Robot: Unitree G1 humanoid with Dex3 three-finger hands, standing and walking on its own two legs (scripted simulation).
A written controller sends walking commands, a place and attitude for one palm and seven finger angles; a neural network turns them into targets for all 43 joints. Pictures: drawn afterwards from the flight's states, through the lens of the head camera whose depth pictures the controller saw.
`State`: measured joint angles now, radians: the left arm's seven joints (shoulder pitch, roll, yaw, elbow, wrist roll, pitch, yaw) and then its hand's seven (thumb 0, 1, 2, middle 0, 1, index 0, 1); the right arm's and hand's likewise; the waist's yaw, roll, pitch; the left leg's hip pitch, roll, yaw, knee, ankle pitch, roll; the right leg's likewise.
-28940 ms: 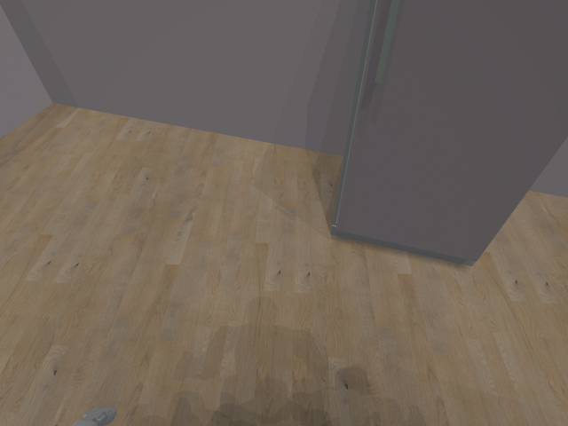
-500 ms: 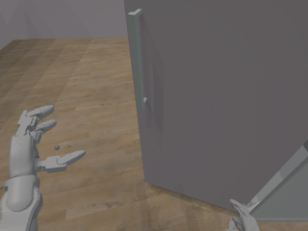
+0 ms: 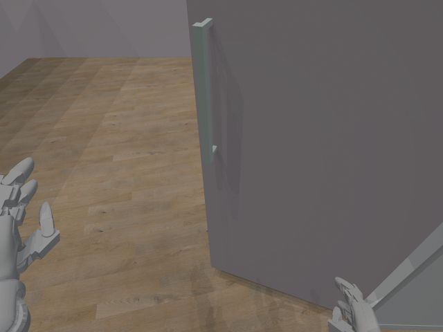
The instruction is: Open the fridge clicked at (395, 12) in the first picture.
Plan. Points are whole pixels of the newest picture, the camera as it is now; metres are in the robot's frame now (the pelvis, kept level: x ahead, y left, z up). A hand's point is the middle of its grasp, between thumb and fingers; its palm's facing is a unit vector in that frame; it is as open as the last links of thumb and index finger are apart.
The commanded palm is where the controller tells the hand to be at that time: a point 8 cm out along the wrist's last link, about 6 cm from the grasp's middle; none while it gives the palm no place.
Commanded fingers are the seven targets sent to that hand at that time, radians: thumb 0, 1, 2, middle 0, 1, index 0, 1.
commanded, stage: draw the hand back to the body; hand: left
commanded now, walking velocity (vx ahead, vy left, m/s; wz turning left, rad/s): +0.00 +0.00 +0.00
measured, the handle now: (208, 102) +0.51 +0.11 +0.18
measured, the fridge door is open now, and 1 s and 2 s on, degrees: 71 71 71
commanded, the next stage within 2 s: step back with the hand held close in 0.22 s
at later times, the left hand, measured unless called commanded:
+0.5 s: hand (61, 226) +0.20 +0.26 +0.16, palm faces +0.45 -0.79 -0.41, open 7.4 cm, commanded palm +0.13 +0.30 +0.17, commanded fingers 0.00 0.90 0.90 -0.20 -0.30 -0.20 -0.30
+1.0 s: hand (22, 287) +0.11 +0.26 +0.16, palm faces +0.44 -0.79 -0.43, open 7.4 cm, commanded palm +0.05 +0.31 +0.17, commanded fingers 0.00 0.90 0.90 -0.20 -0.30 -0.20 -0.30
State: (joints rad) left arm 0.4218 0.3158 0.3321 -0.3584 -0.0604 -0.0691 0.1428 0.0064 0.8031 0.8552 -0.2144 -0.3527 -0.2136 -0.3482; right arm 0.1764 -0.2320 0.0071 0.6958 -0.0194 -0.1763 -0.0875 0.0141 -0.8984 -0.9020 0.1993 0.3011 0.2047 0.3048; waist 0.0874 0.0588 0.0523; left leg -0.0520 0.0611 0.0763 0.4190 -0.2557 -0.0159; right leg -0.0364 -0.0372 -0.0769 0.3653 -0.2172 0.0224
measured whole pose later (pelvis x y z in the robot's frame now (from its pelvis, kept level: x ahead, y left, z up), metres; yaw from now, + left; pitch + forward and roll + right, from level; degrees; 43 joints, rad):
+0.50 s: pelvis -0.01 +0.00 +0.00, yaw -1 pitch -2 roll -1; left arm 0.44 0.34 0.37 -0.39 -0.04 -0.13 0.14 0.01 0.89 0.90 -0.21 -0.30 -0.21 -0.30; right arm 0.17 -0.24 0.02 0.65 -0.01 -0.12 -0.07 0.01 -0.90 -0.90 0.20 0.30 0.21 0.30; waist 0.03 0.07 0.03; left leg -0.20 0.08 0.08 0.51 -0.27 -0.01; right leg -0.17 -0.02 -0.06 0.42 -0.21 0.02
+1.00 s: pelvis -0.10 +0.01 -0.02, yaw -1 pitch -1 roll +1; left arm 0.49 0.35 0.36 -0.44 -0.02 -0.20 0.17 0.01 0.89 0.90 -0.21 -0.30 -0.21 -0.30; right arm 0.21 -0.23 0.01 0.64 0.00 -0.09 -0.08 0.01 -0.90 -0.90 0.20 0.30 0.21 0.30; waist 0.02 0.03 0.00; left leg -0.42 0.01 0.06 0.79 -0.42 0.00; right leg -0.39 -0.05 -0.02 0.61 -0.21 0.01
